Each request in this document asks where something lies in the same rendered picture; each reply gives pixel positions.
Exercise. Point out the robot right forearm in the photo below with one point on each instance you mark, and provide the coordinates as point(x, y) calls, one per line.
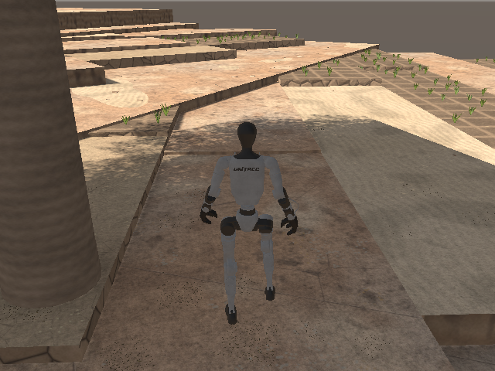
point(286, 206)

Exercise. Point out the left robot upper arm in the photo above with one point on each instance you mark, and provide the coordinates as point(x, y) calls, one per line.
point(218, 174)

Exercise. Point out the left robot thigh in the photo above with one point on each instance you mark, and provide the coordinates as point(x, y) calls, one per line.
point(228, 233)

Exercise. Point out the robot left forearm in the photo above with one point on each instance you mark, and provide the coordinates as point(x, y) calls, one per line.
point(208, 201)

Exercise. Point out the right robot foot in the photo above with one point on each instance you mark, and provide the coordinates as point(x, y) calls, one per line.
point(270, 295)

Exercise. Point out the right robot upper arm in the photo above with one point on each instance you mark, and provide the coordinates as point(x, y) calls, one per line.
point(275, 175)

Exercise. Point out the right robot hand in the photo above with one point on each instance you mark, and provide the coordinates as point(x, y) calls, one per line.
point(291, 223)

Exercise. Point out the left robot hand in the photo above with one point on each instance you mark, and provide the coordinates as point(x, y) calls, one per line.
point(210, 213)

